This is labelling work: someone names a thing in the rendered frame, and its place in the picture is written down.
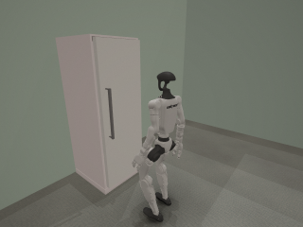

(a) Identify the fridge door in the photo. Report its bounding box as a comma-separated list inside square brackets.
[92, 37, 142, 188]

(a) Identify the robot torso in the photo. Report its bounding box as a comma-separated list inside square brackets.
[154, 95, 178, 155]

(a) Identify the robot right hand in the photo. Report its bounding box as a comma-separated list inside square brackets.
[172, 142, 183, 159]

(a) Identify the robot left forearm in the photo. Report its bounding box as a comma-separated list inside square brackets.
[139, 126, 155, 157]

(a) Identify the left robot upper arm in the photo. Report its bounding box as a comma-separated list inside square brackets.
[148, 98, 161, 134]

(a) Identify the robot left thigh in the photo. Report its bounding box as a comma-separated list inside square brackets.
[139, 146, 162, 186]

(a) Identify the right robot upper arm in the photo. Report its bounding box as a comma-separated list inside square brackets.
[175, 96, 186, 125]

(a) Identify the handle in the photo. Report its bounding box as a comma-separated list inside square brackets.
[105, 88, 115, 139]

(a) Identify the robot left hand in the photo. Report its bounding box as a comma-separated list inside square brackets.
[132, 153, 145, 172]

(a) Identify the robot right forearm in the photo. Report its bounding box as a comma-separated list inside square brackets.
[175, 121, 186, 144]

